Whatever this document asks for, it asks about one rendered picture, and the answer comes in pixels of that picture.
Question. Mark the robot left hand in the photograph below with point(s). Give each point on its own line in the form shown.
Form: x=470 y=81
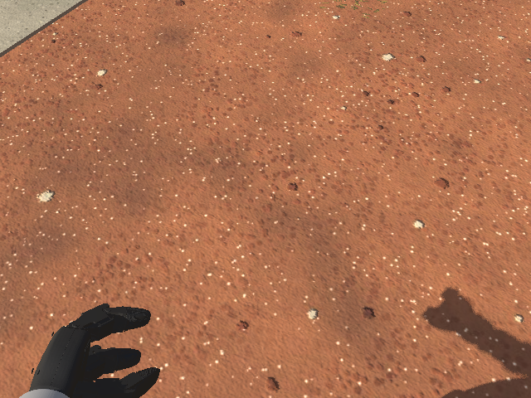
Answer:
x=69 y=365

